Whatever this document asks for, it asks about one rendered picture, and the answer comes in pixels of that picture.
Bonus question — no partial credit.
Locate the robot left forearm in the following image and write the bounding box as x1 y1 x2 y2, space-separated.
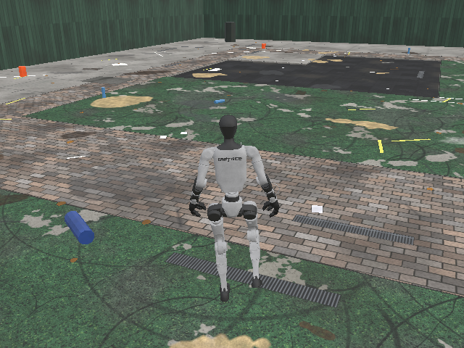
190 177 203 204

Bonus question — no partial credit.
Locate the left robot shin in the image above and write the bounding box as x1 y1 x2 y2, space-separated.
215 242 227 291

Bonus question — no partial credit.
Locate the robot left hand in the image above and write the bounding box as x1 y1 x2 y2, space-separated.
189 202 206 217

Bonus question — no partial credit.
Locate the robot shin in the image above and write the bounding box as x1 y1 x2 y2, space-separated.
215 242 227 291
249 230 260 279

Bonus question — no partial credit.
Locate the right robot upper arm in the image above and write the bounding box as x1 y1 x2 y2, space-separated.
245 146 268 185

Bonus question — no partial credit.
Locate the right robot shin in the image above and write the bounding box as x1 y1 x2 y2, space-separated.
249 230 260 279

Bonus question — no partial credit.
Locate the robot right forearm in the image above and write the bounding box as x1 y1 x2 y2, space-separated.
261 174 277 203

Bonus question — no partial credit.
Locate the robot right hand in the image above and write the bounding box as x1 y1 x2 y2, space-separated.
262 200 280 218

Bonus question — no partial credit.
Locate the left robot upper arm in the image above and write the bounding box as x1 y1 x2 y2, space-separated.
195 147 215 188

